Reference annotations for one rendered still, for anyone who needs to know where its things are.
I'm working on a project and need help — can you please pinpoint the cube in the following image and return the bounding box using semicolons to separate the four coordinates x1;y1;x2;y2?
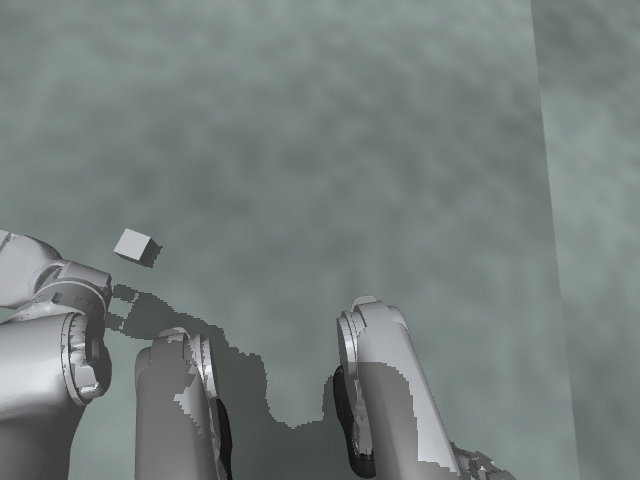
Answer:
113;228;157;267

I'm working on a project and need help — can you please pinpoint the left robot hand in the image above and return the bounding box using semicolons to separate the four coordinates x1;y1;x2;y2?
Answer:
0;230;113;310

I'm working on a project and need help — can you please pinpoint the left robot arm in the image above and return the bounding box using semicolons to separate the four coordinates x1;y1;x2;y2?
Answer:
0;259;112;480

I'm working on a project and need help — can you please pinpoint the right robot foot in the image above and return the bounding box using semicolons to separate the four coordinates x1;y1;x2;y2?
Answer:
333;365;376;479

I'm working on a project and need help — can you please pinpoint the left robot foot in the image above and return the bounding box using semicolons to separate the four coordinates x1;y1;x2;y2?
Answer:
216;399;233;480

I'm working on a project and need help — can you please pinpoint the right robot hand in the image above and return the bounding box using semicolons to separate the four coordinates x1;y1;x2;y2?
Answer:
452;448;516;480

